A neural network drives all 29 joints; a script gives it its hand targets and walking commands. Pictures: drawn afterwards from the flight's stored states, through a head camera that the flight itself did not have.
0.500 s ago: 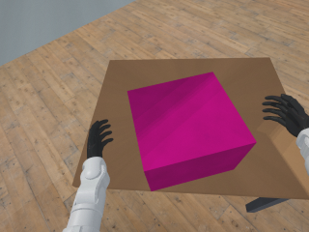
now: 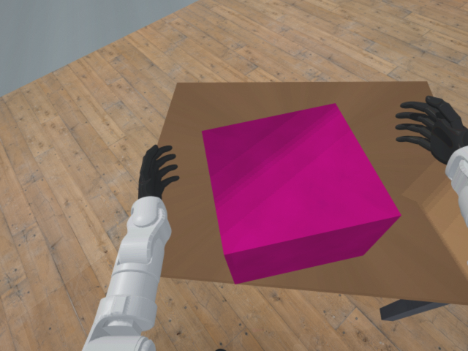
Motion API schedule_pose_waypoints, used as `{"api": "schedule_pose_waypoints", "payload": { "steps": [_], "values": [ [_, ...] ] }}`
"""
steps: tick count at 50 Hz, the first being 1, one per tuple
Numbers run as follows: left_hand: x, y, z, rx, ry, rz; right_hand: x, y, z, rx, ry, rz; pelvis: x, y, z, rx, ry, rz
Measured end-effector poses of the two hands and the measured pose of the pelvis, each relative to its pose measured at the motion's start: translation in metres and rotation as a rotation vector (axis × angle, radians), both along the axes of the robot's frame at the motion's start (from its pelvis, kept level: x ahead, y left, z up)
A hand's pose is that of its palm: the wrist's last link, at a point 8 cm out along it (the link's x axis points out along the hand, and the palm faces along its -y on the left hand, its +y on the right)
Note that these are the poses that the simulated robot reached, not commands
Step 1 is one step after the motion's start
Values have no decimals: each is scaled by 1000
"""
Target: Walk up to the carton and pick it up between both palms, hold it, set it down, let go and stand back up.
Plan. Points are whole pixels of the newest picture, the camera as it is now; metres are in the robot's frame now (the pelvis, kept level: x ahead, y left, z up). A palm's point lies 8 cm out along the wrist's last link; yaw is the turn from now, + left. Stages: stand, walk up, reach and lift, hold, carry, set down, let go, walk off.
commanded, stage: reach and lift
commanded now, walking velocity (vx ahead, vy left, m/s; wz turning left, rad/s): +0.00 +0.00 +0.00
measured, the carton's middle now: (284, 194) +0.44 -0.01 -0.10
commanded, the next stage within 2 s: none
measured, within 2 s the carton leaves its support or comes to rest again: neither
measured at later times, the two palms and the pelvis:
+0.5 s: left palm (160, 195) +0.35 +0.23 +0.01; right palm (415, 143) +0.48 -0.22 +0.05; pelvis +0.01 +0.00 -0.01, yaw +0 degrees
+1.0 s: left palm (176, 212) +0.34 +0.21 -0.04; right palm (404, 164) +0.48 -0.23 -0.01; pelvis -0.01 +0.00 -0.03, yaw -1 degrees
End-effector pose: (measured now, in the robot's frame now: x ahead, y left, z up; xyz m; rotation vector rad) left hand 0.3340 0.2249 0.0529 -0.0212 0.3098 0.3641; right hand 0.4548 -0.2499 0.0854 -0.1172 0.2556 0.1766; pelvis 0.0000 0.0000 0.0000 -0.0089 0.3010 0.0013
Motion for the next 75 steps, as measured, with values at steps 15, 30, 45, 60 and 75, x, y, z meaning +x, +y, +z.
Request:
{"api": "schedule_pose_waypoints", "payload": {
  "steps": [15,30,45,60,75],
  "values": [
    [28,2,-2,-7,26,-7,25,18,5,4,7,-9,3,2,-2,-3,49,-6],
    [5,5,-70,-8,89,20,23,32,-60,-17,47,-44,6,4,-11,-18,136,12],
    [6,-10,-94,7,47,-3,25,23,-87,-26,2,-62,-12,2,-29,-9,267,-15],
    [13,-26,-103,-13,52,-14,26,25,-93,-52,9,-45,-16,0,-38,5,287,-32],
    [18,-40,-103,-22,45,-15,25,27,-93,-48,5,-53,-19,3,-37,9,297,-48]
  ]
}}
